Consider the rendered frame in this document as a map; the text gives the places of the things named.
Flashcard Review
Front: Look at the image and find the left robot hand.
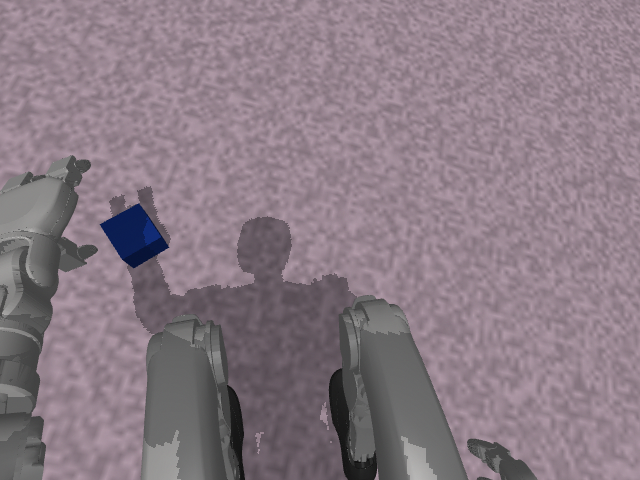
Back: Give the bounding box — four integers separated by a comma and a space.
0, 155, 98, 272

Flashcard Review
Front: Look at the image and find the right robot foot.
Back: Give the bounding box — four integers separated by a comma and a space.
329, 368, 377, 480

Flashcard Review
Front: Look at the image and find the left robot foot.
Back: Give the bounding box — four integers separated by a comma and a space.
227, 385, 245, 480

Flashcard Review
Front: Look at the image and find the right robot hand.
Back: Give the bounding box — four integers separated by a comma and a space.
467, 439, 538, 480

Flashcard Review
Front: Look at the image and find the left robot arm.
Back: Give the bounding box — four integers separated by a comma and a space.
0, 231, 61, 480

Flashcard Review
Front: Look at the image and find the small box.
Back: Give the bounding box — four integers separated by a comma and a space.
100, 204, 169, 268

